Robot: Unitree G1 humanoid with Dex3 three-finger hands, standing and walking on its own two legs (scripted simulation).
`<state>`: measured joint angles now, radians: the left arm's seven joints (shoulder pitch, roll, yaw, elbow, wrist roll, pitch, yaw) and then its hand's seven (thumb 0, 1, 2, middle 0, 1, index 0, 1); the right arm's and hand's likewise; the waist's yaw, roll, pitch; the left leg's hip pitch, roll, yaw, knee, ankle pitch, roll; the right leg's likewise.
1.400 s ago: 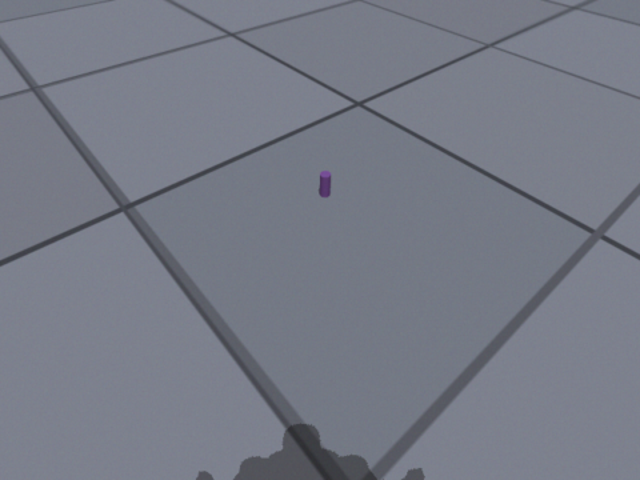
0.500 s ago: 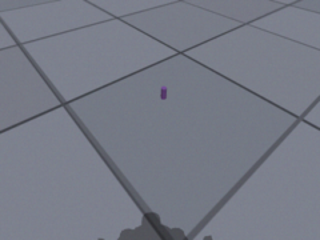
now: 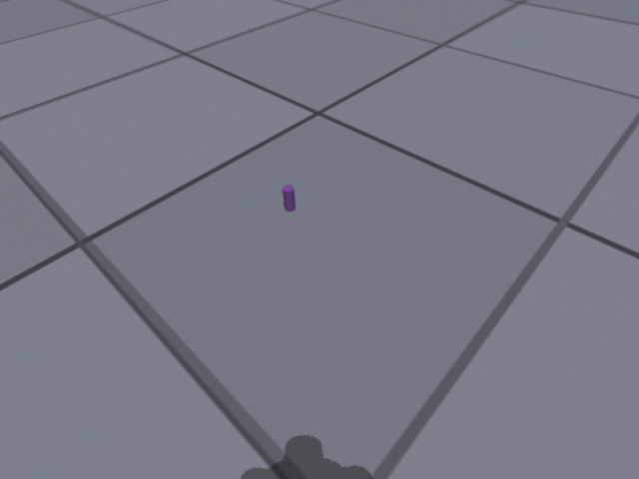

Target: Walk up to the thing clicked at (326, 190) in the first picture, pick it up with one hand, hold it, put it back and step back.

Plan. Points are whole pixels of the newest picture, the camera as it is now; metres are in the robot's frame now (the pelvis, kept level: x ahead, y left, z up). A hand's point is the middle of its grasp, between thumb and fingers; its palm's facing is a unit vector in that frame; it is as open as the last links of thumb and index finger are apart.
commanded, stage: walk up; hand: left
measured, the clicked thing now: (289, 198) +1.46 +0.13 -0.71
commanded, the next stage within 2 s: none
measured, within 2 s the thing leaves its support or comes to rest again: neither
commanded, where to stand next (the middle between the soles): +1.09 -0.05 m, yaw -5 degrees
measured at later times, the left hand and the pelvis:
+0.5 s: hand (156, 423) +0.26 +0.27 -0.17, palm faces -0.11 -0.94 -0.32, open 7.4 cm; pelvis +0.21 +0.00 -0.01, yaw -4 degrees
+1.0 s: hand (213, 258) +0.57 +0.22 -0.11, palm faces -0.12 -0.91 -0.40, open 7.4 cm; pelvis +0.45 -0.04 +0.00, yaw -6 degrees
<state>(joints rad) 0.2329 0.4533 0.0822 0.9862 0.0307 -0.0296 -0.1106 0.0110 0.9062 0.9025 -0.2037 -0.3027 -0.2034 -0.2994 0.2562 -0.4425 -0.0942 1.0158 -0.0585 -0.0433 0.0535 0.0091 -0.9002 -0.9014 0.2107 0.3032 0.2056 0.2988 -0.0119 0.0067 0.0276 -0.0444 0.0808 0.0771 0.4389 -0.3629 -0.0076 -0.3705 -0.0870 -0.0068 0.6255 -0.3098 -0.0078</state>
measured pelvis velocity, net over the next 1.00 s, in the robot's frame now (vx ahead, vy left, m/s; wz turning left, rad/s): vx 0.45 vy -0.04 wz -0.10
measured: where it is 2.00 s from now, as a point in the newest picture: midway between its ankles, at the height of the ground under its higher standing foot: (329, 300)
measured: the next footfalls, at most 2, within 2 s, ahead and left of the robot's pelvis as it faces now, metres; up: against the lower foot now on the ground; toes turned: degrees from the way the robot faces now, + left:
right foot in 0.02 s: +0.12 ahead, -0.15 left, +0.00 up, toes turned -3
left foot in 0.40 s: +0.32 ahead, +0.12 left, +0.00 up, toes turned +4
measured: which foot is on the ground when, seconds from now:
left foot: down 0.00-0.02, up 0.04-0.38, down 0.40-0.82, up 0.84-1.00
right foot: up 0.00-0.00, down 0.02-0.42, up 0.44-0.78, down 0.80-1.00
